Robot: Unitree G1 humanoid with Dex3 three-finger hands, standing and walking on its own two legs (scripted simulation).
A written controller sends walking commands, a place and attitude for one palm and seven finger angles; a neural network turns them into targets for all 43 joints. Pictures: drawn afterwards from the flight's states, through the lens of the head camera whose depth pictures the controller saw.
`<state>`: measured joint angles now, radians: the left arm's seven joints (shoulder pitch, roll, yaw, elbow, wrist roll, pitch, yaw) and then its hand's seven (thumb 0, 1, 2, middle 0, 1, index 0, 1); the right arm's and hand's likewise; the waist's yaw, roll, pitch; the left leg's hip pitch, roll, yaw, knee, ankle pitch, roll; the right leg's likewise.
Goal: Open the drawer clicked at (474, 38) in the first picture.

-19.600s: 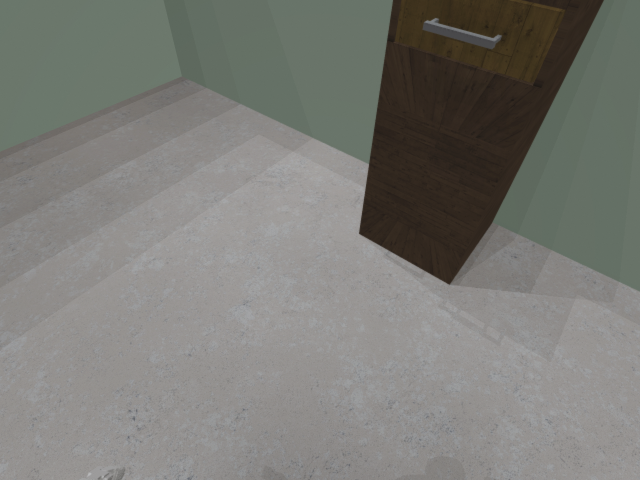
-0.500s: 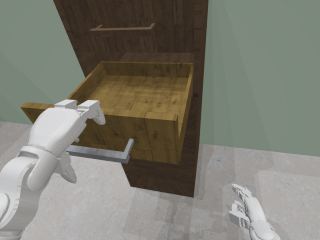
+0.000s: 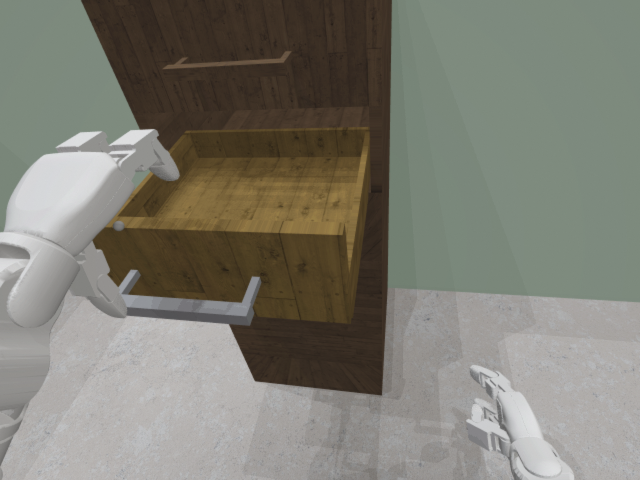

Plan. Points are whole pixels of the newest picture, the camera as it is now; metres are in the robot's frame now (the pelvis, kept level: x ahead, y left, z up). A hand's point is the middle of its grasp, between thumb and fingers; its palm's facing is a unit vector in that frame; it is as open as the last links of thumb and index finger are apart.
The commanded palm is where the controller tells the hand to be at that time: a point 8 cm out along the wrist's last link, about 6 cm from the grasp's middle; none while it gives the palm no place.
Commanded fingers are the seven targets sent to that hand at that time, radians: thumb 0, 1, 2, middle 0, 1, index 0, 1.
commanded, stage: draw the hand back to the body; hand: left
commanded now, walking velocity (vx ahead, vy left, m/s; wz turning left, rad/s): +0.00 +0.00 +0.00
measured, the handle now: (183, 295) +0.27 +0.22 +0.13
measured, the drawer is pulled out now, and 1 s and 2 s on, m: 0.30 0.30 0.30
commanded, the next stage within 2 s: step back with the hand held close in 1.62 s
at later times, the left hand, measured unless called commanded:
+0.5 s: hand (93, 240) +0.24 +0.24 +0.26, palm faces +0.23 -0.02 -0.97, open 13.8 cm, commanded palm +0.18 +0.25 +0.33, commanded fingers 0.00 -0.50 0.30 -0.30 -1.20 -0.30 -1.20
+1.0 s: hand (72, 188) +0.23 +0.22 +0.32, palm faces +0.50 -0.84 -0.21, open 12.3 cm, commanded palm +0.18 +0.26 +0.32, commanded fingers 0.00 0.20 0.60 -0.25 -0.75 -0.25 -0.75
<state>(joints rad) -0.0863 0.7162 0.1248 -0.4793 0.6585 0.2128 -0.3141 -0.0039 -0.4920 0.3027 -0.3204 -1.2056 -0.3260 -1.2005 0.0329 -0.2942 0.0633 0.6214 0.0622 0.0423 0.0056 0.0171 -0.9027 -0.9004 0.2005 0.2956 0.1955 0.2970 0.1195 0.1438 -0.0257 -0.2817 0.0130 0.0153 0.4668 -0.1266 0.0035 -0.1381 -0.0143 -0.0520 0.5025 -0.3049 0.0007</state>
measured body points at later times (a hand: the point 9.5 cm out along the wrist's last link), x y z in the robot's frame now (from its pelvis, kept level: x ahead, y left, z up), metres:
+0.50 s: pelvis +0.00 +0.00 +0.00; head -0.02 -0.05 +0.44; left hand +0.22 +0.24 +0.31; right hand +0.26 -0.17 -0.07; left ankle +0.08 +0.12 -0.74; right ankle -0.02 -0.12 -0.74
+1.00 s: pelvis +0.03 +0.00 +0.01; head +0.01 -0.01 +0.46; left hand +0.20 +0.26 +0.33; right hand +0.20 -0.22 -0.08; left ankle +0.08 +0.12 -0.74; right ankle -0.02 -0.12 -0.74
